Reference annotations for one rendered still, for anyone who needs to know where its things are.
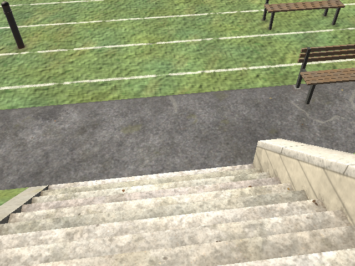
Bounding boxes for stairs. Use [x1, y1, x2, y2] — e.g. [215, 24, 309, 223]
[0, 164, 355, 266]

